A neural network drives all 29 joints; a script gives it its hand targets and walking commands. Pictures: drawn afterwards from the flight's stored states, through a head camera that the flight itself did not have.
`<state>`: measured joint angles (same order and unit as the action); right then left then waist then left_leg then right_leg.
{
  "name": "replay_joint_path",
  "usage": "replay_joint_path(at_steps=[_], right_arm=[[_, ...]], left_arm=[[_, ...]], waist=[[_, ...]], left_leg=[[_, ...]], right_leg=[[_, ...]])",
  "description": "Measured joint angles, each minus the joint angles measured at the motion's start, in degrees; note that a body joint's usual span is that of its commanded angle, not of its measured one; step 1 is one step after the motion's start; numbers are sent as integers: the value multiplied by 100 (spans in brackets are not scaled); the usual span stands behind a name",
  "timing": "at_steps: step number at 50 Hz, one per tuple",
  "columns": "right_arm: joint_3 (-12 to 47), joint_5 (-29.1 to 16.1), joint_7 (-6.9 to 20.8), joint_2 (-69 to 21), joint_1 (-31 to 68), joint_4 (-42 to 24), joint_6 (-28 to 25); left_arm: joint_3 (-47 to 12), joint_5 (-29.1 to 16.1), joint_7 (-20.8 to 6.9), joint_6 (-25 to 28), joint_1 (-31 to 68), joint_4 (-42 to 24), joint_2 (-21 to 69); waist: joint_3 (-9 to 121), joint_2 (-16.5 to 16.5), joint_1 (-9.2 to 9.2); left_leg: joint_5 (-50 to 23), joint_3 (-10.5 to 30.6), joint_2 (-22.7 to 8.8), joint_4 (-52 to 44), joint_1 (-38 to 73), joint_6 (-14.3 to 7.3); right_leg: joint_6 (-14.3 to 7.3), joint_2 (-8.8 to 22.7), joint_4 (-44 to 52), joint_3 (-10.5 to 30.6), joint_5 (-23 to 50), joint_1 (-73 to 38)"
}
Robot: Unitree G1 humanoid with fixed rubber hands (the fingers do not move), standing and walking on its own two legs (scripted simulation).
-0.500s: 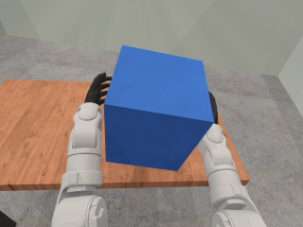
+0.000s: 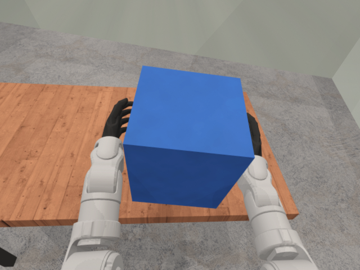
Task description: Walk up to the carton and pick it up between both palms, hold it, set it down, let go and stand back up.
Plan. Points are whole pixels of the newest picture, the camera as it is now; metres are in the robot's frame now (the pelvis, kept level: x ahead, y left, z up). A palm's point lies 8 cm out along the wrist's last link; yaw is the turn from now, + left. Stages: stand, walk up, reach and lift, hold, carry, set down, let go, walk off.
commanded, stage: set down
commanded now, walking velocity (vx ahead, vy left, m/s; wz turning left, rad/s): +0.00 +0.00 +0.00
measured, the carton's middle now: (182, 143) +0.36 +0.01 +0.09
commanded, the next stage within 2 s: none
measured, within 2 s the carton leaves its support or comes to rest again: rests again in 1.98 s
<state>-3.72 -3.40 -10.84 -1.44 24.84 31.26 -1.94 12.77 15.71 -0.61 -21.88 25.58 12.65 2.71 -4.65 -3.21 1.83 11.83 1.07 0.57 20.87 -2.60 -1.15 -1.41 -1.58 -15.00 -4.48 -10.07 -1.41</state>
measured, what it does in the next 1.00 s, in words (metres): stands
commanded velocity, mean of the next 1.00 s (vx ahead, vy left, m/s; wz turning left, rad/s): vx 0.00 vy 0.00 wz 0.00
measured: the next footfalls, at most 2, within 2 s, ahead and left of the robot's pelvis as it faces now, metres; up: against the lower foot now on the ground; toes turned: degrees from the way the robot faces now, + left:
none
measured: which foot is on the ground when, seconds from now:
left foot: down 0.00-1.00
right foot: down 0.00-1.00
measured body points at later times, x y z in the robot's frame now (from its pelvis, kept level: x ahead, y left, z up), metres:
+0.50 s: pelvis +0.00 +0.00 +0.00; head +0.00 +0.02 +0.45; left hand +0.38 +0.15 +0.09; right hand +0.35 -0.15 +0.07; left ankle +0.00 +0.10 -0.75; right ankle -0.01 -0.10 -0.75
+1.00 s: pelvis +0.00 +0.00 +0.00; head +0.03 +0.01 +0.45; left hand +0.39 +0.15 +0.04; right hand +0.37 -0.16 +0.04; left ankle +0.00 +0.10 -0.75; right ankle -0.01 -0.10 -0.75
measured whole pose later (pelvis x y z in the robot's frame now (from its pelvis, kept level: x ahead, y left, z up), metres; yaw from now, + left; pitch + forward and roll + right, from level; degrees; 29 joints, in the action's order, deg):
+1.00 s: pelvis +0.00 +0.00 +0.00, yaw -1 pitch +4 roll -1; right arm -18.2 11.0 -8.4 -5.7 28.0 48.5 -15.1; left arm 18.6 14.9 0.1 2.5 31.6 45.4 1.7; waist 1.1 -0.8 -0.2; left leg 9.8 -0.4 -0.2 19.2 -12.9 -0.8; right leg -1.9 -1.9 -14.0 -4.2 -8.1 9.5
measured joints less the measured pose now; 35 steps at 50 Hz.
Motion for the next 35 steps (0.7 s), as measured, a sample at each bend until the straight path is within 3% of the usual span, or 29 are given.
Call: replay_joint_path(at_steps=[10,35], right_arm=[[-45,122,-18,-87,-206,43,-145],[-1039,967,207,-313,143,1193,-751]], left_arm=[[-32,-97,-12,237,-143,214,-18],[364,-17,34,1427,457,2254,4]], waist=[[43,75,-14],[421,149,-190]], left_leg=[[31,28,7,86,-170,-8],[-193,-114,-41,-146,-672,20]], right_leg=[[10,9,-35,-48,-18,133],[-34,-11,51,27,167,739]])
